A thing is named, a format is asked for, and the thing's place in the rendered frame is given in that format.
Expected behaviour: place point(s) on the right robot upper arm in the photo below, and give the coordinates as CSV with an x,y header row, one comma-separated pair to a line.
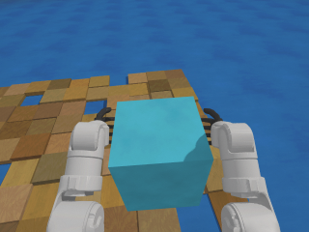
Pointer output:
x,y
250,216

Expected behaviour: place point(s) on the right robot forearm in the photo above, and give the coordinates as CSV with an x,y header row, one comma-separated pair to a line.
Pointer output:
x,y
237,149

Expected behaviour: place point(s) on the robot left hand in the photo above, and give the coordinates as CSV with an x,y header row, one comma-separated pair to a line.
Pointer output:
x,y
106,119

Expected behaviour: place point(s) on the carton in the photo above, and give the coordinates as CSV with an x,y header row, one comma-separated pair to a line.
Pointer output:
x,y
160,157

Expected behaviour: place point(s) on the left robot upper arm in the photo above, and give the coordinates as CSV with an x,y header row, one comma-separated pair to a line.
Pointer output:
x,y
77,216

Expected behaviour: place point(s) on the left robot forearm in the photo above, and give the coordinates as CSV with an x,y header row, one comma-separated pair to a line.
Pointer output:
x,y
84,162

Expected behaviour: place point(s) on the robot right hand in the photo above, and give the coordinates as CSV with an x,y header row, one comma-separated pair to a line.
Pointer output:
x,y
216,118

